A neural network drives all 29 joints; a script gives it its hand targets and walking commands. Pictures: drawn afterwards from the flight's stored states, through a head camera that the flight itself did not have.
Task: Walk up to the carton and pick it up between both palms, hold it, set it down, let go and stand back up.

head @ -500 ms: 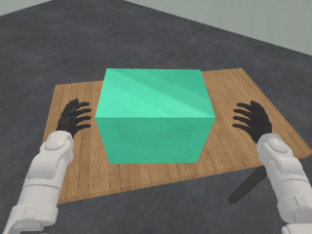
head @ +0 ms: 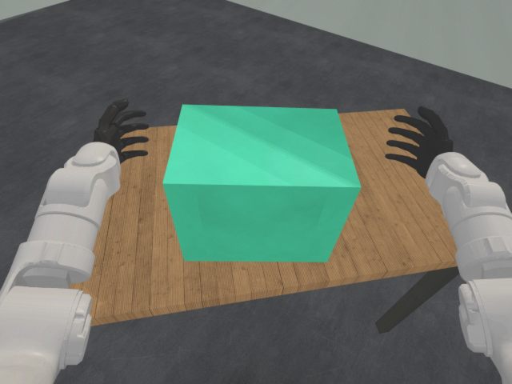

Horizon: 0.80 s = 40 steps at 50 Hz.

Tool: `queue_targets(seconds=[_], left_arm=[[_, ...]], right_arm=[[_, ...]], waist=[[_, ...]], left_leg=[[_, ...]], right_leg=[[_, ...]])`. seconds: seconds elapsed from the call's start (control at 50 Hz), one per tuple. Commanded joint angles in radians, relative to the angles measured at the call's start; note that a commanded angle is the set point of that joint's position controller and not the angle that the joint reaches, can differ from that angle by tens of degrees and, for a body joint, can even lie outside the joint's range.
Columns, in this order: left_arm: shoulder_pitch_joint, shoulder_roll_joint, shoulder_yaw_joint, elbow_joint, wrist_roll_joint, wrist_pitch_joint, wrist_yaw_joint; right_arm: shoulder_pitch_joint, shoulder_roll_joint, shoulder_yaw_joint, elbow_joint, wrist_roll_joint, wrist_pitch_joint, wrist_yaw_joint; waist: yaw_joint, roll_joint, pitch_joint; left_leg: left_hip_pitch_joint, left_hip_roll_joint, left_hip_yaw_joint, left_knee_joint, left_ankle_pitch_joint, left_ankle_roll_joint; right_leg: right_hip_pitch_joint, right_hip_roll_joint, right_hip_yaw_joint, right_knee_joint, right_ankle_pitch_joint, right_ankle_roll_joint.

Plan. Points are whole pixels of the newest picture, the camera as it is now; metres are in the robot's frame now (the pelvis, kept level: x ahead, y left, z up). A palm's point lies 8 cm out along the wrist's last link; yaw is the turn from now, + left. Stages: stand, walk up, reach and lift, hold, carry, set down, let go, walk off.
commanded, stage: reach and lift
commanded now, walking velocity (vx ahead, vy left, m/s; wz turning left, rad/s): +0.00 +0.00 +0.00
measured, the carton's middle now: (258, 187) +0.48 -0.01 +0.02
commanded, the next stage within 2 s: none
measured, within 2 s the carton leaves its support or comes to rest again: neither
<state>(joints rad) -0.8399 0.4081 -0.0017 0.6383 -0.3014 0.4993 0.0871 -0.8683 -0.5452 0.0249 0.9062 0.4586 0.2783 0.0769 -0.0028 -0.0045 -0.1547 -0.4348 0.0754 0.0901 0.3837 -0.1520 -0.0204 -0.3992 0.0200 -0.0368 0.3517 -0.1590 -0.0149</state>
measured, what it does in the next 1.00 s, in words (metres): stands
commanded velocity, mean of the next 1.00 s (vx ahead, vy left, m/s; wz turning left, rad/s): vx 0.00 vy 0.00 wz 0.00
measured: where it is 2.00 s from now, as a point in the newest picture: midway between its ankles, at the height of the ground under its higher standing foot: outside the picture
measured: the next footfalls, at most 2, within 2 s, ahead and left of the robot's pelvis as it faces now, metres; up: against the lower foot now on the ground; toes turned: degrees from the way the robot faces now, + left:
none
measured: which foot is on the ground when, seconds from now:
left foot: down 0.00-1.00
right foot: down 0.00-1.00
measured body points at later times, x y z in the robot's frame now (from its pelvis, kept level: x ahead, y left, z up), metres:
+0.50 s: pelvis +0.00 +0.00 +0.00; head +0.06 +0.01 +0.44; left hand +0.48 +0.22 +0.14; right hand +0.47 -0.25 +0.14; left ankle +0.01 +0.13 -0.74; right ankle +0.00 -0.11 -0.74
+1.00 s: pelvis -0.01 -0.01 -0.02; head +0.08 +0.00 +0.42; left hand +0.46 +0.21 +0.06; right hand +0.46 -0.25 +0.07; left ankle +0.01 +0.13 -0.74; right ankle +0.00 -0.11 -0.74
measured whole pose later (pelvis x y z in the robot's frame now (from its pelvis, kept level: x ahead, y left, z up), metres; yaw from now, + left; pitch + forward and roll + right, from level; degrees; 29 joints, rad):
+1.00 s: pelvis -0.01 -0.01 -0.02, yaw +0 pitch +25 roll -1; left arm -1.08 0.32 -0.15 1.38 -0.36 -0.16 0.06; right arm -1.06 -0.44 0.15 1.41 0.48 -0.15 0.07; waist 0.01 0.00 -0.27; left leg -0.81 0.10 0.06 0.58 -0.20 -0.03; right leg -0.77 0.03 -0.06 0.55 -0.21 -0.03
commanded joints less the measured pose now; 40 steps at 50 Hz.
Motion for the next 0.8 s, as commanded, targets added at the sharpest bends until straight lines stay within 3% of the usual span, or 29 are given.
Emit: queue_targets(seconds=[0.0,0.16,0.3,0.38,0.58,0.78], left_arm=[[-0.620,0.189,0.042,-0.134,-0.014,-0.064,0.010],[-0.757,0.191,-0.003,-0.005,-0.034,-0.085,0.014],[-0.740,0.165,-0.020,0.150,-0.010,-0.148,-0.005],[-0.689,0.121,-0.029,0.192,0.016,-0.237,-0.018],[-0.721,0.102,-0.036,0.199,0.018,-0.473,-0.003],[-0.739,0.092,-0.066,0.411,-0.019,-0.640,-0.013]], right_arm=[[-0.608,-0.263,-0.059,-0.144,0.010,-0.057,0.004],[-0.731,-0.268,-0.027,-0.020,0.019,-0.063,0.009],[-0.722,-0.226,0.016,0.099,0.014,-0.099,0.008],[-0.661,-0.196,0.027,0.145,0.006,-0.167,0.008],[-0.675,-0.193,-0.007,0.102,-0.035,-0.364,-0.007],[-0.693,-0.149,0.046,0.221,-0.019,-0.459,-0.020]], waist=[[-0.005,-0.015,-0.605],[-0.008,-0.008,-0.655],[-0.006,-0.023,-0.625],[-0.007,0.001,-0.625],[-0.005,0.022,-0.827],[0.001,-0.027,-0.873]], left_leg=[[0.352,-0.058,-0.080,0.053,0.239,0.018],[0.344,-0.055,-0.083,0.077,0.257,0.008],[0.307,-0.061,-0.082,0.086,0.286,0.007],[0.332,-0.059,-0.085,0.106,0.349,-0.009],[0.334,-0.053,-0.076,0.180,0.428,-0.039],[0.160,-0.058,-0.060,0.225,0.341,-0.022]], right_leg=[[0.088,0.030,0.000,0.024,0.411,0.061],[0.054,0.034,-0.012,0.034,0.421,0.062],[0.073,0.033,-0.013,0.046,0.468,0.071],[0.049,0.040,-0.024,0.050,0.481,0.068],[-0.022,0.051,-0.045,0.097,0.533,0.066],[-0.041,0.036,-0.028,0.178,0.531,0.081]])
